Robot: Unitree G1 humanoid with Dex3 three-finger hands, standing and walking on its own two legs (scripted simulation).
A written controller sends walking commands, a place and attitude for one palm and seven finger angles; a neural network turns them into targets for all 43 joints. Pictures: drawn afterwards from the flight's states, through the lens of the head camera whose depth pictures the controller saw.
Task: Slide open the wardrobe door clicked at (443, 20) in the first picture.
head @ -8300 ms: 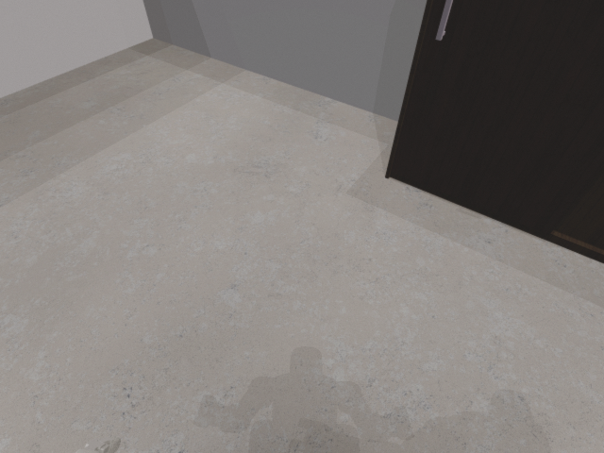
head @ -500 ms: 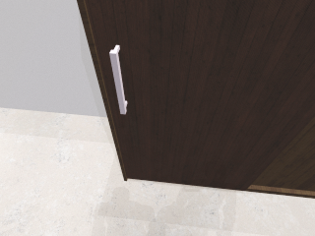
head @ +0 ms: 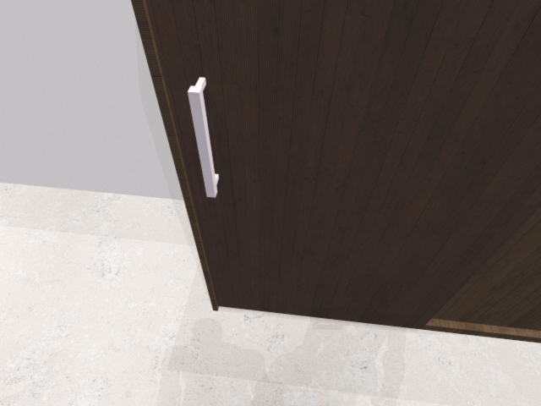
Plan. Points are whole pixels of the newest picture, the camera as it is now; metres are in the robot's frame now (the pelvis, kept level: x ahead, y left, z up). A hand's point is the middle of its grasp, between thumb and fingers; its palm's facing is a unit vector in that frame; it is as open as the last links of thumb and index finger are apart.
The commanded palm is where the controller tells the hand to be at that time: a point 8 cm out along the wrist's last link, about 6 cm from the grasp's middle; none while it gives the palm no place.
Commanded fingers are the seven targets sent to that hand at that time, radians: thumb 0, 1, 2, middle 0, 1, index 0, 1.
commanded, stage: shuffle to correct the standing spot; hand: left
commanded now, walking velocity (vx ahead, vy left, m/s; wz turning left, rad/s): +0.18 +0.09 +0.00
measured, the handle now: (207, 143) +0.54 +0.16 +0.08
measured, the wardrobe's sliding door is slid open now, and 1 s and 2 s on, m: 0.00 0.00 0.00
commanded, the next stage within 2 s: come to a stop and stand still in 0.22 s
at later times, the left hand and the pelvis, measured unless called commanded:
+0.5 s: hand out of the picture +0.06 +0.18 -0.18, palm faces +0.06 -0.98 -0.19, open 7.3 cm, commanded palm none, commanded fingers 0.00 0.90 0.90 -0.20 -0.30 -0.20 -0.30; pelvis +0.07 +0.02 -0.01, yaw +0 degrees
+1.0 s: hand out of the picture +0.07 +0.21 -0.17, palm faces +0.02 -0.97 -0.22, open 7.3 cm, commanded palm none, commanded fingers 0.00 0.90 0.90 -0.20 -0.30 -0.20 -0.30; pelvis +0.01 +0.03 -0.01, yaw -1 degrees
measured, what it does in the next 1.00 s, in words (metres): stands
